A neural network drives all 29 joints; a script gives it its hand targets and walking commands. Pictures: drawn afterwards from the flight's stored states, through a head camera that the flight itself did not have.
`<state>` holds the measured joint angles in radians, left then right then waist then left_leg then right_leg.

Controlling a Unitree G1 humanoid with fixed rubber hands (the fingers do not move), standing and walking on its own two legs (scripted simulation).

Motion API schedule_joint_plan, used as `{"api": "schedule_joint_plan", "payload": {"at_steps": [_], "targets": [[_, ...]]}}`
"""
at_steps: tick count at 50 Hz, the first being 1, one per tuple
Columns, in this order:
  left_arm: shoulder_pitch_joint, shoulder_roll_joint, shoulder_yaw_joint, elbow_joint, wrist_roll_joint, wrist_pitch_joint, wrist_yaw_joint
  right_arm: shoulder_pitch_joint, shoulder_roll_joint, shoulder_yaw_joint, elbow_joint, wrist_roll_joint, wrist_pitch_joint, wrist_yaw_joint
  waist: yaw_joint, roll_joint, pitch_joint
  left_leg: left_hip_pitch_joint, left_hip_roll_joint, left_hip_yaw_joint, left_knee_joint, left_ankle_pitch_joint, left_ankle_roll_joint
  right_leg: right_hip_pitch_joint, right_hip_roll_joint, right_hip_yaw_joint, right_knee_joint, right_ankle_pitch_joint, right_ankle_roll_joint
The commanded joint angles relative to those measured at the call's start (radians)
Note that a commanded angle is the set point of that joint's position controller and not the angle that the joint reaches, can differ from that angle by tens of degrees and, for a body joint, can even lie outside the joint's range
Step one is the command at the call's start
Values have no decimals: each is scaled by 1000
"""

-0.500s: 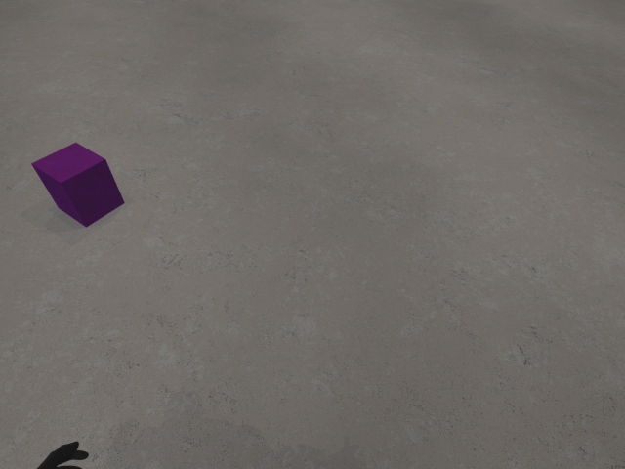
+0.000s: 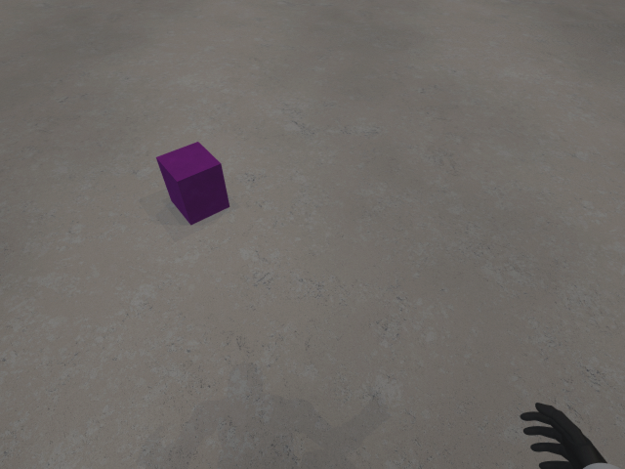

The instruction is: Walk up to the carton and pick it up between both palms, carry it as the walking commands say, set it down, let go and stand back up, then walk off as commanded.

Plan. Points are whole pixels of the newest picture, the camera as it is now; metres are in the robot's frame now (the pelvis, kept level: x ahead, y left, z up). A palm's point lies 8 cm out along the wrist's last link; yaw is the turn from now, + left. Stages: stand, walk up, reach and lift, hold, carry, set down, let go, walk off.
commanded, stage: walk up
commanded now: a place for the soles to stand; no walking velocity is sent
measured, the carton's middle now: (194, 183) +1.41 +0.53 -0.62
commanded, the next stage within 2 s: none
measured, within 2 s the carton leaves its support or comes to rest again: neither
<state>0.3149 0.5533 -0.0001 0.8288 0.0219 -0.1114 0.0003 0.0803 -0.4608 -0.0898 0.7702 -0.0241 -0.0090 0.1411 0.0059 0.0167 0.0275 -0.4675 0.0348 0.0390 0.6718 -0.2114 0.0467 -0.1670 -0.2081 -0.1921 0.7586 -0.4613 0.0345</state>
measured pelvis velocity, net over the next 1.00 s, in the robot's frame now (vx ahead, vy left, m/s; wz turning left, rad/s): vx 0.42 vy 0.12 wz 0.25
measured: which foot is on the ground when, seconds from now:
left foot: down 0.00-0.36, up 0.38-0.74, down 0.76-1.00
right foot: up 0.00-0.34, down 0.36-0.76, up 0.78-1.00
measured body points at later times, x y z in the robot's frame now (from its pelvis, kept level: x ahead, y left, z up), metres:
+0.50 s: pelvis +0.23 +0.01 +0.01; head +0.25 +0.00 +0.46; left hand +0.26 +0.36 -0.06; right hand +0.41 -0.30 -0.08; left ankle +0.17 +0.13 -0.65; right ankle +0.29 -0.10 -0.71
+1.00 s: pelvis +0.42 +0.12 +0.01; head +0.44 +0.13 +0.46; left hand +0.44 +0.47 -0.08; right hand +0.58 -0.19 -0.08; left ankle +0.42 +0.21 -0.71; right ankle +0.51 -0.01 -0.67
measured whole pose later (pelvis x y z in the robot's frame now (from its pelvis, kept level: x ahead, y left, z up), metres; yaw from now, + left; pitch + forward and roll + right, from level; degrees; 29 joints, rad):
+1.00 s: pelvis +0.42 +0.12 +0.01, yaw +15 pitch +0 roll -1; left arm 0.24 0.50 0.00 0.82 0.02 -0.09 -0.02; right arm 0.31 -0.46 -0.09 0.77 -0.01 -0.04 0.07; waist -0.01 0.02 0.04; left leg -0.36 -0.01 0.03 0.65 -0.30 0.05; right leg -0.54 -0.10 -0.08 0.95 -0.40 0.00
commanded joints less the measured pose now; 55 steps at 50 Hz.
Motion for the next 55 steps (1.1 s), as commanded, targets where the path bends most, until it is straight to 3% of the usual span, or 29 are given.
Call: {"api": "schedule_joint_plan", "payload": {"at_steps": [1, 2, 5, 8, 9, 14, 17, 18, 19, 20, 21, 23, 26, 28, 32, 34, 36, 37, 38, 39, 40, 41, 43, 45, 46, 47, 49, 52, 55], "targets": [[-118, 152, 70, -120, -20, -19, 8, 257, -385, -119, -11, 43, -36, -59, -139, 182, -170, 642, 262, -824, -402, -305, 241, -684, 147, 198, 486, -95, -67], [-120, 172, 75, -84, -25, -16, 8, 227, -318, -99, -25, 58, -42, -64, -99, 47, -134, 578, 248, -662, -348, -175, 239, -664, 77, 212, 453, 18, -71], [-84, 130, 76, -38, -8, -8, -3, 218, -203, -61, -41, 32, -46, -67, -69, 105, -95, 346, 133, -416, -323, 32, 188, -508, 74, 171, 285, 72, -61], [-104, 121, 84, -25, -10, -2, -17, 203, -220, -62, -68, 11, -52, -56, -63, 130, -24, 220, 134, -404, -387, -189, 209, -474, 80, 162, 154, 118, -44], [-116, 116, 81, -30, -12, -5, -24, 208, -232, -64, -78, 17, -57, -55, -62, 88, -31, 216, 124, -394, -387, -207, 224, -457, 102, 136, 113, 160, -45], [-134, 118, 92, -30, -10, -20, -36, 202, -236, -57, -94, 18, -57, -54, -51, 102, 13, 123, 120, -359, -367, -238, 184, -306, 134, 102, -51, 290, -58], [1, 141, 108, 3, -5, -34, -24, 135, -190, -40, -113, 13, -50, -57, 46, 51, 9, -43, 71, -282, -145, -129, 134, 30, 175, 114, -207, 262, -85], [130, 188, 127, 19, 6, -42, -11, 140, -148, -29, -124, 12, -59, -60, 112, -50, -62, -138, -11, -183, 121, 16, 94, 214, 89, 234, -268, 124, -122], [211, 270, 138, 6, 14, -51, 3, 142, -82, -10, -138, 12, -67, -64, 136, -256, -101, -292, -115, -133, 418, -226, 26, 312, -201, 652, -428, -142, -187], [149, 330, 146, -17, 0, -51, 3, 168, -165, -21, -112, 13, -61, -74, 100, -147, -99, -361, -105, -182, 545, -273, 5, 261, -316, 869, -561, -377, -241], [72, 281, 140, -29, -5, -45, 3, 143, -212, -32, -94, 21, -57, -75, 63, -38, -67, -345, -24, -223, 572, -178, -7, 226, -278, 790, -530, -257, -266], [8, 182, 112, -49, -17, -44, -1, 199, -197, -39, -45, 16, -48, -63, 15, -26, 9, -258, 21, -216, 494, -83, -29, 76, -146, 459, -505, 37, -195], [40, 179, 116, -51, -10, -49, -5, 148, -156, -30, -40, 24, -31, -44, 32, -96, 13, -204, 9, -146, 349, -54, -60, 90, -99, 257, -505, 285, -222], [52, 203, 126, -59, -10, -46, -4, 68, -133, -24, -66, 23, -27, -33, 46, -101, 35, -209, 21, -115, 258, -63, -61, 89, -133, 236, -504, 343, -254], [-8, 211, 128, -77, -9, -32, -13, 24, -141, -35, -73, 32, -28, -10, 49, -211, 28, -99, 59, -41, 55, 2, -54, 43, -100, 107, -476, 251, -229], [6, 210, 119, -73, -13, -19, -17, 15, -133, -40, -72, 31, -41, -10, 54, -184, 10, -57, 12, 38, -29, -6, -44, 74, -80, 80, -414, 303, -214], [-68, 215, 115, -84, -22, -10, -10, 110, -139, -53, -49, 23, -42, -16, -17, -208, -4, 138, 17, 42, -86, 35, -23, -48, -97, 64, -339, 277, -193], [-88, 194, 104, -86, -21, -4, -5, 205, -157, -64, -6, 17, -50, -25, -70, -113, -38, 259, -28, 55, -131, 4, -17, -89, -64, 25, -183, 340, -169], [-42, 126, 82, -101, -17, 3, -2, 352, -225, -92, 30, 6, -58, -47, -129, 92, -136, 442, -28, -55, -190, -135, 8, -183, 12, 9, 147, 315, -140], [-17, 23, 46, -115, -12, -1, -8, 404, -311, -110, 36, 5, -56, -75, -133, 324, -121, 494, 175, -456, -294, -251, 53, -397, 105, 66, 386, -60, -84], [-36, 110, 62, -122, -22, 1, -2, 340, -377, -114, -13, 32, -60, -85, -120, 203, -131, 514, 284, -820, -451, -390, 155, -565, 182, 181, 457, -82, -74], [-37, 170, 75, -73, -30, 8, 2, 271, -332, -99, -25, 54, -61, -85, -80, 55, -109, 496, 262, -724, -393, -360, 205, -580, 123, 231, 469, 8, -83], [-43, 145, 85, -65, -18, 8, -2, 250, -251, -69, -33, 41, -64, -88, -55, 37, -64, 379, 215, -495, -340, -149, 186, -545, 67, 217, 376, 50, -79], [-40, 121, 82, -38, -11, 18, -16, 270, -209, -59, -39, 27, -67, -87, -70, 88, -68, 297, 166, -397, -357, -89, 172, -456, 79, 172, 274, 55, -71], [-17, 109, 81, -30, -16, 15, -18, 253, -229, -59, -48, 16, -65, -84, -54, 144, -74, 278, 158, -367, -351, -121, 198, -442, 79, 182, 226, 51, -61], [-51, 112, 80, -30, -9, 16, -22, 255, -233, -63, -52, 20, -68, -81, -65, 84, -44, 241, 172, -386, -363, -172, 195, -444, 91, 161, 178, 46, -52], [-57, 109, 89, -30, -16, 15, -29, 249, -253, -65, -53, 18, -68, -76, -61, 138, -16, 217, 151, -342, -382, -281, 192, -434, 92, 143, 99, 131, -49], [-84, 115, 90, -17, -2, 1, -36, 225, -252, -70, -64, 10, -61, -65, -62, 124, 22, 134, 159, -323, -373, -346, 208, -379, 109, 107, 17, 183, -52], [-52, 113, 97, -24, 1, -13, -33, 181, -239, -57, -89, 26, -56, -65, -22, 91, 9, 99, 151, -280, -289, -245, 189, -236, 149, 82, -108, 260, -69]]}}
